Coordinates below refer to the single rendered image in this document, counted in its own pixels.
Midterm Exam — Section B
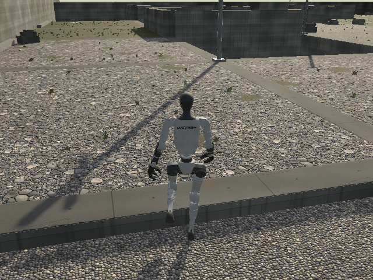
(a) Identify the humanoid robot torso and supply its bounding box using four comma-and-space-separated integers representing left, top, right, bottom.
173, 115, 200, 175

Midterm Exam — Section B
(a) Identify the right robot foot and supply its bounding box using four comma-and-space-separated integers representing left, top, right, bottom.
186, 225, 195, 240

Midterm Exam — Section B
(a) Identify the robot left hand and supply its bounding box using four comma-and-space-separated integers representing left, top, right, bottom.
148, 165, 161, 180

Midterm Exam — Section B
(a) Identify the robot left forearm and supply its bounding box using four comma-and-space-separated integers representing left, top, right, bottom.
150, 141, 163, 167

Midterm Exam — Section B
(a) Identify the robot right forearm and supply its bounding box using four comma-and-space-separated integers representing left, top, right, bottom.
206, 141, 214, 157

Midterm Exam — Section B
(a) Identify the robot right hand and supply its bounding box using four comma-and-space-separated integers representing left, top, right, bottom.
200, 153, 214, 163

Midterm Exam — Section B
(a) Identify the left robot upper arm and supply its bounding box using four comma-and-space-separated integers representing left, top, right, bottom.
158, 117, 175, 150

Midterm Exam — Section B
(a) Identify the right robot upper arm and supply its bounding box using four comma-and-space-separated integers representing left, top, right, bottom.
199, 117, 213, 149

